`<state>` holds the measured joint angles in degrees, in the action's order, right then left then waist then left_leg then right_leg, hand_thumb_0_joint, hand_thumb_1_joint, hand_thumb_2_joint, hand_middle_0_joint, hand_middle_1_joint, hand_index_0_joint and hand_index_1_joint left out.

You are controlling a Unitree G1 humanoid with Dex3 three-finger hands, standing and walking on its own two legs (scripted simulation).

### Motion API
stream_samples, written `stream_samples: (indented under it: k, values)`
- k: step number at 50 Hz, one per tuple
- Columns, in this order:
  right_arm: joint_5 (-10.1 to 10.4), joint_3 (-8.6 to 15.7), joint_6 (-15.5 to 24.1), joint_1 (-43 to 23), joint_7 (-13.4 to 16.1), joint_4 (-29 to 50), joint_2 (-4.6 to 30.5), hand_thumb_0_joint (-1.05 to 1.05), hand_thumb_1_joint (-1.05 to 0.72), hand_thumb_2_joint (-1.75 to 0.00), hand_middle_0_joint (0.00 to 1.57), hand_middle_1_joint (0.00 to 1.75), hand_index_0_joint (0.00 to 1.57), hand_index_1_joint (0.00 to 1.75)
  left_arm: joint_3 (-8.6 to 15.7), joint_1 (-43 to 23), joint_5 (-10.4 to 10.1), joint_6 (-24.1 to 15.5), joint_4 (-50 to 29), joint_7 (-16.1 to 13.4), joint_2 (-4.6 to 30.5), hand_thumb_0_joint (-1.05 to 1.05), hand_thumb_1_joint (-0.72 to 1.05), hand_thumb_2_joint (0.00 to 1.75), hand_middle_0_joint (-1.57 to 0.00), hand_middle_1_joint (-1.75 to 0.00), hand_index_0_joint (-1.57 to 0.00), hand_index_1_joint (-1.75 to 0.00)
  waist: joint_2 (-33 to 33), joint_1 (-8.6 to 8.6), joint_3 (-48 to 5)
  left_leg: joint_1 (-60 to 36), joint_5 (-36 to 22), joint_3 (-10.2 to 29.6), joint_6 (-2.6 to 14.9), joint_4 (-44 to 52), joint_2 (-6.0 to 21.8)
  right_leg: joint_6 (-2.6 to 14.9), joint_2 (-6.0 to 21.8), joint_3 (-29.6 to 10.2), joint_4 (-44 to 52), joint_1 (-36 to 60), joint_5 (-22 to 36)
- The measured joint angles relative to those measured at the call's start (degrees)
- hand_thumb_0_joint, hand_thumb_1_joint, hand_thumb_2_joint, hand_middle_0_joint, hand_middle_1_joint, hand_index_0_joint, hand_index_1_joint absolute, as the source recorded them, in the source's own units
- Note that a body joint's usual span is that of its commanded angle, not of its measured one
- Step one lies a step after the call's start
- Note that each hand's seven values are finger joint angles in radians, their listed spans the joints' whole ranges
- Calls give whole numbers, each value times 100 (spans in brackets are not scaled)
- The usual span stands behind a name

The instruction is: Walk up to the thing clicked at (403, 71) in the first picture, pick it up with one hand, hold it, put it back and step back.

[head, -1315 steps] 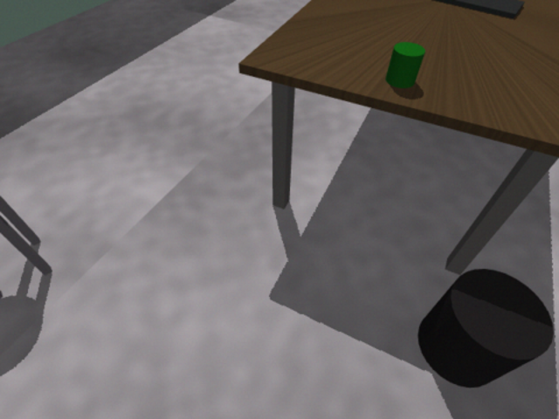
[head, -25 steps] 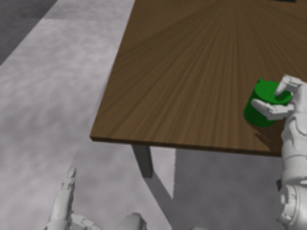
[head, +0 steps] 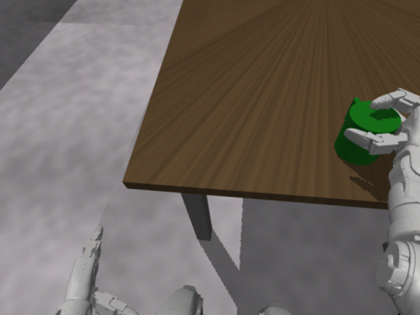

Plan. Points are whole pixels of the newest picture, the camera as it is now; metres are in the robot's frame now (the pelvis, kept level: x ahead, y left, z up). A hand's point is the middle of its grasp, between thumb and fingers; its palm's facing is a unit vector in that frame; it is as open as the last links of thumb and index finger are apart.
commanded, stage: open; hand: right
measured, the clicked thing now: (361, 127) +0.49 -0.22 +0.05
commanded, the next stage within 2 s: withdraw in 0.34 s
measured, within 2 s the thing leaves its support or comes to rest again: neither
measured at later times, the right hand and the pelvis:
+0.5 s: hand (385, 118) +0.47 -0.24 +0.10, palm faces +0.21 +0.98 +0.02, open 16.1 cm; pelvis +0.01 +0.00 +0.00, yaw -1 degrees
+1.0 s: hand out of the picture +0.47 -0.32 +0.20, palm faces +0.30 +0.94 -0.17, open 17.4 cm; pelvis +0.02 +0.00 +0.02, yaw +0 degrees
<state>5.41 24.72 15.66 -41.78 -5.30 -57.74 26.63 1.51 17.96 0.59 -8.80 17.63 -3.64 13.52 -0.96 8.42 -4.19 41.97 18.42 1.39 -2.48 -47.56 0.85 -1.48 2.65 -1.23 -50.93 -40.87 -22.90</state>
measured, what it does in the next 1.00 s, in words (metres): stands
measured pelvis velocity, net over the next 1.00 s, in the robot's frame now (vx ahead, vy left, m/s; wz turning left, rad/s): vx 0.02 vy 0.00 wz -0.01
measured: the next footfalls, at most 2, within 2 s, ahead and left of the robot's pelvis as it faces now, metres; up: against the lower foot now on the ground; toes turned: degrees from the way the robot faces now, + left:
none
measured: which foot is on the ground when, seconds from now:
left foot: down 0.00-1.00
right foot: down 0.00-1.00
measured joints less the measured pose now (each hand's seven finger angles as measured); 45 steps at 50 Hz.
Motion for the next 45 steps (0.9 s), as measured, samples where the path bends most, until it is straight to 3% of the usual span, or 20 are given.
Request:
stream_samples:
  k: [7, 12, 21, 29, 34, 38, 45]
  values:
    - [59, -2, 12, -45, -70, -32, 11, -1, 45, -57, 78, 72, 98, 83, -36, 64, -7, 27, -26, 21, -27, -1, -51, 4, -7, -5, -7, -4, 19, -21, -144, -37, 56, -29, 8, 0, 13, -9, -10, -27, 15, 31, -37]
    - [68, 4, -51, -68, -142, -85, 22, -1, 47, -41, 75, 60, 84, 65, 4, 92, -18, 105, -46, 69, -29, -1, -52, 5, -6, -5, -6, -4, 52, -42, -171, -46, 90, -29, 2, -23, 26, 0, -23, -27, 4, 43, -61]
    - [92, 9, -53, -25, -214, 13, -37, -1, 54, -18, 49, 33, 51, 34, 43, 154, -42, 210, -242, 115, -2, -1, -53, 5, -6, -5, -6, -5, 23, -99, -140, -1, 113, -14, -3, -82, 51, 6, -50, -14, -18, 16, -64]
    - [32, 70, -131, -4, -171, 224, -9, -1, 58, -8, 21, 14, 22, 15, 38, 185, -50, 296, -353, 127, 1, -1, -52, 4, -7, -5, -7, -5, -20, -76, -107, 26, 110, -21, -1, -107, 47, 4, -47, -25, -53, -19, -64]
    - [27, 271, -324, -35, -141, 327, 174, -1, 57, -5, 12, 9, 13, 9, 147, 277, -108, 334, -384, 78, 111, -1, -51, 4, -7, -5, -7, -4, 12, -62, -104, -164, 68, -4, -4, 33, 32, 6, -30, -1, 67, 172, -42]
    - [36, 416, -473, -207, -193, 314, 492, -1, 55, -4, 9, 6, 9, 6, 79, 262, -159, 344, -120, 31, 117, -1, -50, 3, -6, -5, -7, -4, 39, -108, -128, -366, 25, -5, 6, 196, 10, -3, -4, 7, 211, 370, -14]
    - [123, 247, -954, -668, -661, -176, 1129, -1, 54, -3, 6, 5, 7, 5, -115, 64, -238, 320, 402, -24, 66, -1, -50, 2, -6, -5, -7, -4, 215, -255, -224, -656, -30, -47, -3, 464, 50, 12, -38, -21, 482, 637, 65]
